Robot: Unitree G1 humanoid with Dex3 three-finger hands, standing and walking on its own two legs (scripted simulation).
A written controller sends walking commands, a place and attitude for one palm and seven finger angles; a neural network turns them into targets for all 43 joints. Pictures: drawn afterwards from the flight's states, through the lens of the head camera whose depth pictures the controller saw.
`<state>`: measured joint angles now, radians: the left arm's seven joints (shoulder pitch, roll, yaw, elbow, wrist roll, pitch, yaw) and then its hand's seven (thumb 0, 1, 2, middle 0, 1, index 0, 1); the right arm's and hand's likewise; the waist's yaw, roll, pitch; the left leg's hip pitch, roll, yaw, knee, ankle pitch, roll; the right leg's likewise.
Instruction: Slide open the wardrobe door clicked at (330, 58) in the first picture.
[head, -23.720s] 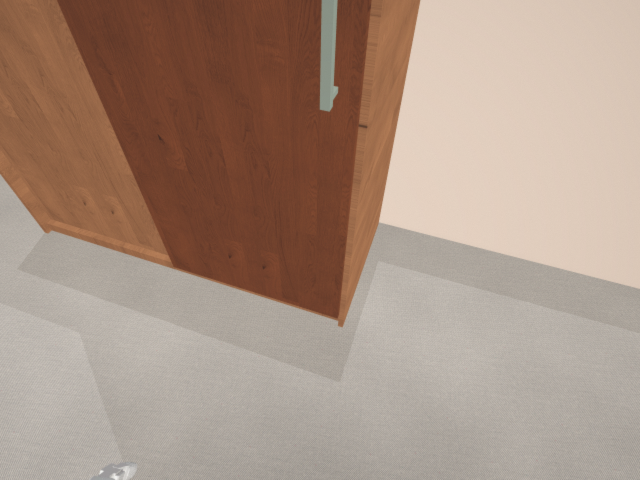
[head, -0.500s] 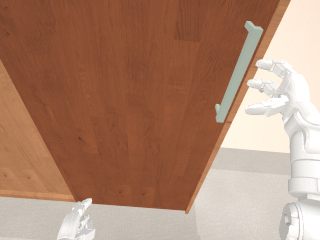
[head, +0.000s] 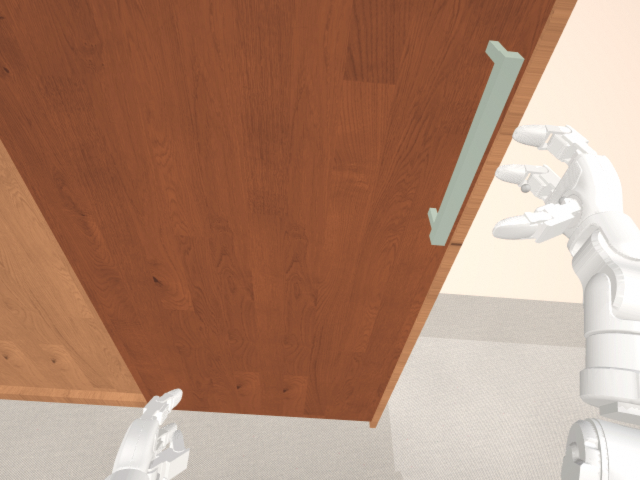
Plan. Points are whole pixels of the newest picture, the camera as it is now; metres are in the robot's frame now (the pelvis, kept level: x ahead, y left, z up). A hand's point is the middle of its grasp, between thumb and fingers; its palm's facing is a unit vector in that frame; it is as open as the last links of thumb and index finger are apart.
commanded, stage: feel for the door with the fingertips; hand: right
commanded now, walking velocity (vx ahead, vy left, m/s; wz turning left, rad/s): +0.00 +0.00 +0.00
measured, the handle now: (462, 155) +0.45 -0.14 +0.23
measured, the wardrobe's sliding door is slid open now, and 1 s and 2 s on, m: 0.00 0.00 0.00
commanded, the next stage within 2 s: slide the fingers in behind the handle in 0.90 s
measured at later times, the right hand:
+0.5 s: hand (508, 182) +0.38 -0.17 +0.24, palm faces +0.04 +1.00 -0.02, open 14.0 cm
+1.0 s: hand (499, 171) +0.40 -0.17 +0.24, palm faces +0.05 +1.00 -0.02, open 14.0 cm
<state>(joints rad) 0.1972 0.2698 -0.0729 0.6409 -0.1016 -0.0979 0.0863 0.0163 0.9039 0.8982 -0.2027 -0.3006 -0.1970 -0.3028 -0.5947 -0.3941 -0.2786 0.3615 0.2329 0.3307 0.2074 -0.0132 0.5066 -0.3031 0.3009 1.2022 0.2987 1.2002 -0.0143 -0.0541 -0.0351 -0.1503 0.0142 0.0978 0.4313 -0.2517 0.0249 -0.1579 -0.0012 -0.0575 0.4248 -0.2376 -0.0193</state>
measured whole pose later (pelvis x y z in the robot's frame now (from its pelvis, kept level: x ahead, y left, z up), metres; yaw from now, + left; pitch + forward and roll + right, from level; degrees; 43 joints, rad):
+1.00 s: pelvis -0.01 +0.00 +0.00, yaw +1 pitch -2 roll +0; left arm 0.24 0.27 -0.06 0.67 -0.10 -0.06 0.09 0.02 0.90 0.90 -0.20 -0.30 -0.20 -0.30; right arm -0.70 -0.37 -0.26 0.49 0.20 0.31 0.12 -0.01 0.51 -0.30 0.30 1.20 0.30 1.20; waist 0.01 -0.05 -0.04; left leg -0.15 0.00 0.09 0.42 -0.23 0.03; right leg -0.15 -0.01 -0.07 0.41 -0.22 -0.01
